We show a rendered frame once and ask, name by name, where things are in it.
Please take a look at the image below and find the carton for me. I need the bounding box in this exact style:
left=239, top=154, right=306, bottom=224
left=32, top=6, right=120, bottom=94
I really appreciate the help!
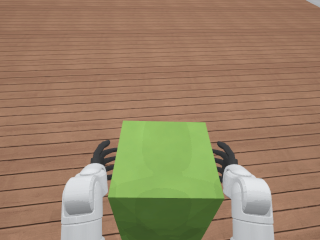
left=108, top=120, right=225, bottom=240

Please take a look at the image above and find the robot right hand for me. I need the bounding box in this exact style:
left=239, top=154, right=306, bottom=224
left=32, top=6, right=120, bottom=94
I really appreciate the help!
left=212, top=141, right=238, bottom=183

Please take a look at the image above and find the robot left forearm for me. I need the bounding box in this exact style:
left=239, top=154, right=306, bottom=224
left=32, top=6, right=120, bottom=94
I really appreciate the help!
left=61, top=163, right=108, bottom=240

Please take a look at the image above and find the robot right forearm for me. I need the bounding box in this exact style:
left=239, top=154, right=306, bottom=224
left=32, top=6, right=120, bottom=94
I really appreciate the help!
left=222, top=164, right=275, bottom=240

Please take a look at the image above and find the robot left hand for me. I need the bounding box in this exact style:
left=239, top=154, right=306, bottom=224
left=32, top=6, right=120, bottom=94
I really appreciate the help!
left=90, top=140, right=118, bottom=180

